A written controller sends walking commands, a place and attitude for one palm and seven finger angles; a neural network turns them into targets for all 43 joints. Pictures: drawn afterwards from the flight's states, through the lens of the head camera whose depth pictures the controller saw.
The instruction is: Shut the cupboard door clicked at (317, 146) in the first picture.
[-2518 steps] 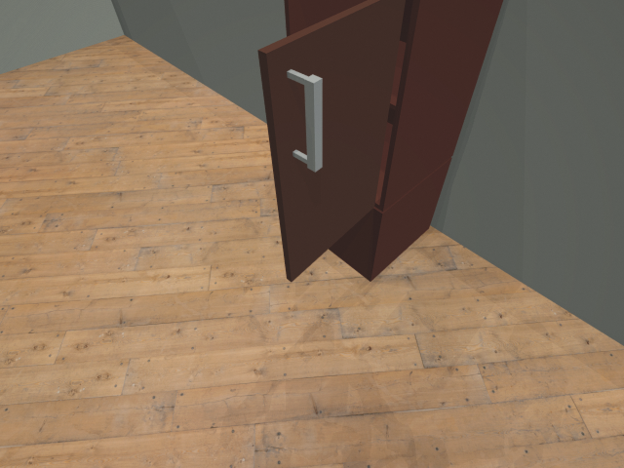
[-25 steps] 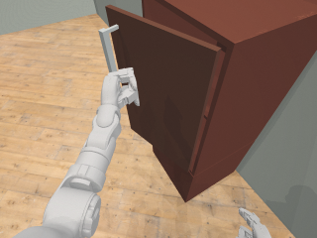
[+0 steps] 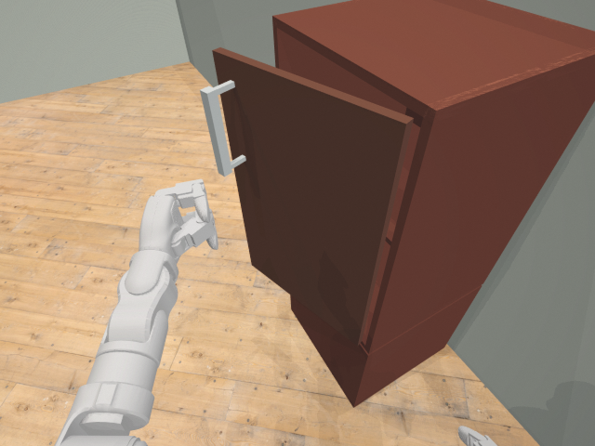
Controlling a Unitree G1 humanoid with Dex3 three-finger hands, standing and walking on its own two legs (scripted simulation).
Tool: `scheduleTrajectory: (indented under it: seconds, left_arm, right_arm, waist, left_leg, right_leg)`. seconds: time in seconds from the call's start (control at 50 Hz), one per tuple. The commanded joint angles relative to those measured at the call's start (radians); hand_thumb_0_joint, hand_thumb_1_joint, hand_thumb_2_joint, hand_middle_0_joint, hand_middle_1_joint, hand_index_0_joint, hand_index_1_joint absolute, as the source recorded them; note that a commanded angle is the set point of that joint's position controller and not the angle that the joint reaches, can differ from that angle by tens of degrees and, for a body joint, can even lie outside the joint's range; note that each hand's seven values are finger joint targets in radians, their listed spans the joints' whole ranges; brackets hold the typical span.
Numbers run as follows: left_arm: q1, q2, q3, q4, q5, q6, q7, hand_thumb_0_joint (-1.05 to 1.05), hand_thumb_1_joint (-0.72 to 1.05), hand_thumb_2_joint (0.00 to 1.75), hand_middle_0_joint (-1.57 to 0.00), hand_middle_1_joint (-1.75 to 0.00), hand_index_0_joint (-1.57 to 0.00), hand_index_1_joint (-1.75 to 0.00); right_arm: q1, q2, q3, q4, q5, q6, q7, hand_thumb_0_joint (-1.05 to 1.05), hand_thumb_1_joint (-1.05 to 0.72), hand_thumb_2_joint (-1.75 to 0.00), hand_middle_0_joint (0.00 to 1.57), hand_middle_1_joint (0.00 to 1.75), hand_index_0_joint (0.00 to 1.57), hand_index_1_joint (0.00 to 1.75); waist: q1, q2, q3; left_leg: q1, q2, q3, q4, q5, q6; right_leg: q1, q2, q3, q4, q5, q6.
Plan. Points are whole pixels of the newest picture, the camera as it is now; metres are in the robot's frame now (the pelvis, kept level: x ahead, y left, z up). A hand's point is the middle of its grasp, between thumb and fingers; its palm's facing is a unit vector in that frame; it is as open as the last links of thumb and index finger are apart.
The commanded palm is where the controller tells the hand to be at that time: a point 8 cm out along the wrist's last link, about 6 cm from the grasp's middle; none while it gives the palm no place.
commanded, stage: draw the hand back to the body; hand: left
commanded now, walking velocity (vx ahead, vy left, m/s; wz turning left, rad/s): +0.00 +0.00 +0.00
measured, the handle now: (226, 130) +0.61 +0.16 +0.13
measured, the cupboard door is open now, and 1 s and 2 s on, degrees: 18 18 18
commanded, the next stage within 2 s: step back with the hand held close in 1.26 s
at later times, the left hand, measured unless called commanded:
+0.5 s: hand (101, 293) +0.25 +0.23 +0.15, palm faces +0.25 -0.93 -0.25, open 3.5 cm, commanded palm +0.21 +0.28 +0.17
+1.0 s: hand out of the picture +0.17 +0.33 +0.17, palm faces +0.52 -0.76 -0.40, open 6.9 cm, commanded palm +0.13 +0.35 +0.18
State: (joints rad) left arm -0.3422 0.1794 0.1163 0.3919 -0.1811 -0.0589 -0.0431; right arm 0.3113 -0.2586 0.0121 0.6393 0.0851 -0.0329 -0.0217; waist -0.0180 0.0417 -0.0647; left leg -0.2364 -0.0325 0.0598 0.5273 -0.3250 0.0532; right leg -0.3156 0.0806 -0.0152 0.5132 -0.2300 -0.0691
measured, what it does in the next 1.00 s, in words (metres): stands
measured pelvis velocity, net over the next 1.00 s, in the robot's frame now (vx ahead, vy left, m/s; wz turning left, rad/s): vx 0.01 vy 0.05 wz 0.06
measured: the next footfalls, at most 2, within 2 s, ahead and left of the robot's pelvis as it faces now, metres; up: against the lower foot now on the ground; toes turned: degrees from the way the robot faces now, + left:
none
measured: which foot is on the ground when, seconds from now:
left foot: down 0.00-1.00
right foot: down 0.00-1.00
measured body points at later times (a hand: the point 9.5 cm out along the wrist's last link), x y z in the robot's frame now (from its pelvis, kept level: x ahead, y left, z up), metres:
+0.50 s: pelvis +0.01 +0.03 +0.01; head -0.01 +0.01 +0.46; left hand +0.23 +0.28 +0.16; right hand +0.21 -0.15 -0.08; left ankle -0.03 +0.08 -0.73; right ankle +0.02 -0.07 -0.73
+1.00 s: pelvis +0.01 +0.05 +0.01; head -0.02 +0.03 +0.46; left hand +0.14 +0.36 +0.19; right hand +0.21 -0.17 -0.07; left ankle -0.03 +0.08 -0.73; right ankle +0.02 -0.07 -0.73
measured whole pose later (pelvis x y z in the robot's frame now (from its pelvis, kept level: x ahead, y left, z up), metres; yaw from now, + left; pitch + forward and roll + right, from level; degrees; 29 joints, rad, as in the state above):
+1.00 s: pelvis +0.01 +0.05 +0.01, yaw +3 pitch -4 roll -2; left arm 0.49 0.35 0.36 -0.39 -0.07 -0.12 0.11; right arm 0.20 -0.25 -0.01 0.62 0.02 -0.06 -0.04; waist 0.08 0.08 -0.01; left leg -0.07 -0.09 0.02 0.42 -0.29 0.10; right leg -0.12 0.03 -0.04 0.38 -0.20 -0.01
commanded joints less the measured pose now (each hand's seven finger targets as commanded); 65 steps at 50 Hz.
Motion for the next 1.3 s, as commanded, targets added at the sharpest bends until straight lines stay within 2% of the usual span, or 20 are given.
scheduleTrajectory:
  seconds: [0.0,0.04,0.12,0.16,0.18,0.22,0.32,0.38,0.4,0.46,0.52,0.54,0.64,0.72,0.78,0.86,0.94,1.02,1.12,1.28]
  left_arm:
    - [-0.344,0.116,-0.010,-0.464,-0.022,-0.009,-0.016,0.00,0.90,0.90,-1.30,-1.50,-1.30,-1.50]
    - [-0.281,0.137,0.006,-0.537,-0.029,-0.004,-0.020,0.00,0.90,0.90,-1.30,-1.50,-1.30,-1.50]
    - [-0.136,0.160,0.031,-0.568,-0.040,0.046,-0.041,0.00,0.90,0.90,-1.22,-1.41,-1.22,-1.41]
    - [-0.082,0.152,0.028,-0.550,-0.044,0.097,-0.056,0.00,0.90,0.90,-1.16,-1.35,-1.16,-1.35]
    - [-0.066,0.153,-0.048,-0.669,0.055,0.018,0.009,0.00,0.90,0.90,-1.13,-1.32,-1.13,-1.32]
    - [0.076,0.121,-0.047,-0.617,0.068,-0.002,0.049,0.00,0.90,0.90,-1.08,-1.26,-1.08,-1.26]
    - [0.183,0.200,0.021,-0.761,0.098,-0.045,0.092,0.00,0.90,0.90,-0.94,-1.11,-0.94,-1.11]
    - [0.185,0.220,0.039,-0.881,0.112,-0.069,0.112,0.00,0.90,0.90,-0.86,-1.02,-0.86,-1.02]
    - [0.202,0.235,0.055,-0.905,0.115,-0.074,0.120,0.00,0.90,0.90,-0.83,-0.99,-0.83,-0.99]
    - [0.293,0.256,0.089,-0.928,0.117,-0.078,0.132,0.00,0.90,0.90,-0.75,-0.90,-0.75,-0.90]
    - [0.425,0.251,0.116,-0.872,0.115,-0.069,0.134,0.00,0.90,0.90,-0.67,-0.81,-0.67,-0.81]
    - [0.468,0.230,0.108,-0.864,0.110,-0.068,0.132,0.00,0.90,0.90,-0.64,-0.78,-0.64,-0.78]
    - [0.608,0.273,0.195,-0.890,0.105,-0.081,0.131,0.00,0.90,0.90,-0.50,-0.63,-0.50,-0.63]
    - [0.656,0.366,0.304,-0.970,0.107,-0.103,0.140,0.00,0.90,0.90,-0.39,-0.51,-0.39,-0.51]
    - [0.704,0.364,0.326,-1.014,0.103,-0.113,0.149,0.00,0.90,0.90,-0.31,-0.42,-0.31,-0.42]
    - [0.760,0.394,0.381,-1.032,0.104,-0.118,0.160,0.00,0.90,0.90,-0.20,-0.30,-0.20,-0.30]
    - [0.695,0.300,0.276,-0.953,0.112,-0.108,0.160,0.00,0.90,0.90,-0.20,-0.30,-0.20,-0.30]
    - [0.647,0.338,0.301,-0.965,0.119,-0.118,0.166,0.00,0.90,0.90,-0.20,-0.30,-0.20,-0.30]
    - [0.691,0.376,0.345,-1.009,0.115,-0.119,0.172,0.00,0.90,0.90,-0.20,-0.30,-0.20,-0.30]
    - [0.704,0.341,0.333,-0.965,0.108,-0.112,0.164,0.00,0.90,0.90,-0.20,-0.30,-0.20,-0.30]
  right_arm:
    - [-0.201,-0.089,-0.019,-0.220,0.007,-0.078,-0.018,0.00,-0.90,-0.90,0.20,0.30,0.20,0.30]
    - [-0.210,-0.086,-0.017,-0.224,0.004,-0.090,-0.025,0.00,-0.90,-0.90,0.20,0.30,0.20,0.30]
    - [-0.228,-0.092,-0.008,-0.222,0.002,-0.090,-0.029,0.00,-0.90,-0.90,0.20,0.30,0.20,0.30]
    - [-0.245,-0.090,0.001,-0.217,0.007,-0.077,-0.028,0.00,-0.90,-0.90,0.20,0.30,0.20,0.30]
    - [-0.241,-0.066,-0.003,-0.207,-0.034,-0.073,-0.027,0.00,-0.90,-0.90,0.20,0.30,0.20,0.30]
    - [-0.242,-0.070,-0.003,-0.196,-0.039,-0.059,-0.019,0.00,-0.90,-0.90,0.20,0.30,0.20,0.30]
    - [-0.238,-0.067,-0.001,-0.209,-0.056,-0.027,-0.016,0.00,-0.90,-0.90,0.20,0.30,0.20,0.30]
    - [-0.247,-0.057,0.000,-0.218,-0.062,-0.029,-0.018,0.00,-0.90,-0.90,0.20,0.30,0.20,0.30]
    - [-0.249,-0.057,0.001,-0.218,-0.065,-0.034,-0.019,0.00,-0.90,-0.90,0.20,0.30,0.20,0.30]
    - [-0.250,-0.059,-0.001,-0.211,-0.069,-0.038,-0.024,0.00,-0.90,-0.90,0.20,0.30,0.20,0.30]
    - [-0.251,-0.068,-0.008,-0.202,-0.068,-0.032,-0.022,0.00,-0.90,-0.90,0.20,0.30,0.20,0.30]
    - [-0.250,-0.064,-0.012,-0.204,-0.066,-0.026,-0.020,0.00,-0.90,-0.90,0.20,0.30,0.20,0.30]
    - [-0.250,-0.074,-0.029,-0.203,-0.063,-0.018,-0.016,0.00,-0.90,-0.90,0.20,0.30,0.20,0.30]
    - [-0.251,-0.081,-0.039,-0.200,-0.062,-0.032,-0.017,0.00,-0.90,-0.90,0.20,0.30,0.20,0.30]
    - [-0.242,-0.072,-0.040,-0.200,-0.061,-0.050,-0.020,0.00,-0.90,-0.90,0.20,0.30,0.20,0.30]
    - [-0.229,-0.077,-0.046,-0.191,-0.058,-0.071,-0.024,0.00,-0.90,-0.90,0.20,0.30,0.20,0.30]
    - [-0.224,-0.092,-0.051,-0.170,-0.060,-0.077,-0.023,0.00,-0.90,-0.90,0.20,0.30,0.20,0.30]
    - [-0.223,-0.100,-0.054,-0.168,-0.062,-0.081,-0.027,0.00,-0.90,-0.90,0.20,0.30,0.20,0.30]
    - [-0.232,-0.089,-0.043,-0.174,-0.070,-0.091,-0.029,0.00,-0.90,-0.90,0.20,0.30,0.20,0.30]
    - [-0.237,-0.077,-0.038,-0.173,-0.070,-0.086,-0.027,0.00,-0.90,-0.90,0.20,0.30,0.20,0.30]
  waist:
    - [0.028,0.015,-0.220]
    - [0.030,0.021,-0.237]
    - [0.032,-0.070,-0.194]
    - [0.026,-0.076,-0.129]
    - [0.028,-0.022,-0.009]
    - [0.033,-0.042,0.031]
    - [0.040,-0.021,-0.081]
    - [0.038,0.077,-0.128]
    - [0.045,0.075,-0.143]
    - [0.052,0.067,-0.131]
    - [0.059,-0.022,-0.061]
    - [0.055,-0.030,-0.034]
    - [0.074,-0.028,-0.027]
    - [0.088,0.033,-0.062]
    - [0.087,0.090,-0.053]
    - [0.087,0.086,-0.012]
    - [0.054,0.048,0.111]
    - [0.064,0.019,0.051]
    - [0.087,0.076,-0.022]
    - [0.080,0.045,0.066]
  left_leg:
    - [0.069,0.024,-0.052,-0.078,0.199,-0.003]
    - [0.104,0.027,-0.062,-0.075,0.244,-0.007]
    - [0.097,0.026,-0.075,-0.084,0.255,-0.011]
    - [0.081,0.025,-0.078,-0.088,0.238,-0.017]
    - [0.062,0.025,-0.088,-0.134,0.199,-0.013]
    - [0.054,0.034,-0.097,-0.146,0.176,-0.014]
    - [0.119,0.045,-0.100,-0.166,0.278,-0.024]
    - [0.166,0.050,-0.113,-0.177,0.332,-0.045]
    - [0.177,0.051,-0.119,-0.178,0.357,-0.049]
    - [0.179,0.057,-0.129,-0.181,0.417,-0.062]
    - [0.147,0.065,-0.133,-0.190,0.425,-0.070]
    - [0.133,0.067,-0.133,-0.194,0.419,-0.074]
    - [0.104,0.070,-0.134,-0.191,0.429,-0.080]
    - [0.092,0.071,-0.137,-0.184,0.426,-0.081]
    - [0.091,0.078,-0.148,-0.188,0.425,-0.091]
    - [0.086,0.085,-0.156,-0.191,0.420,-0.097]
    - [0.070,0.092,-0.165,-0.213,0.301,-0.088]
    - [0.078,0.086,-0.177,-0.224,0.222,-0.078]
    - [0.069,0.077,-0.171,-0.218,0.267,-0.087]
    - [0.038,0.074,-0.161,-0.228,0.253,-0.087]
  right_leg:
    - [0.173,-0.079,0.043,-0.082,0.173,0.051]
    - [0.187,-0.078,0.031,-0.070,0.221,0.047]
    - [0.197,-0.076,0.014,-0.068,0.232,0.048]
    - [0.169,-0.079,0.005,-0.078,0.217,0.047]
    - [0.129,-0.095,0.040,-0.133,0.156,0.039]
    - [0.129,-0.093,0.037,-0.148,0.123,0.035]
    - [0.242,-0.091,0.032,-0.144,0.212,0.028]
    - [0.268,-0.088,0.025,-0.138,0.223,0.023]
    - [0.275,-0.085,0.022,-0.139,0.230,0.023]
    - [0.292,-0.081,0.019,-0.142,0.246,0.022]
    - [0.281,-0.075,0.014,-0.154,0.234,0.024]
    - [0.281,-0.078,0.013,-0.153,0.227,0.025]
    - [0.298,-0.081,0.012,-0.147,0.233,0.029]
    - [0.324,-0.080,0.022,-0.141,0.244,0.030]
    - [0.317,-0.080,0.021,-0.137,0.232,0.030]
    - [0.286,-0.075,0.018,-0.143,0.213,0.031]
    - [0.190,-0.077,0.018,-0.157,0.119,0.033]
    - [0.216,-0.076,0.017,-0.151,0.100,0.034]
    - [0.296,-0.076,0.024,-0.142,0.146,0.029]
    - [0.269,-0.072,0.023,-0.158,0.130,0.025]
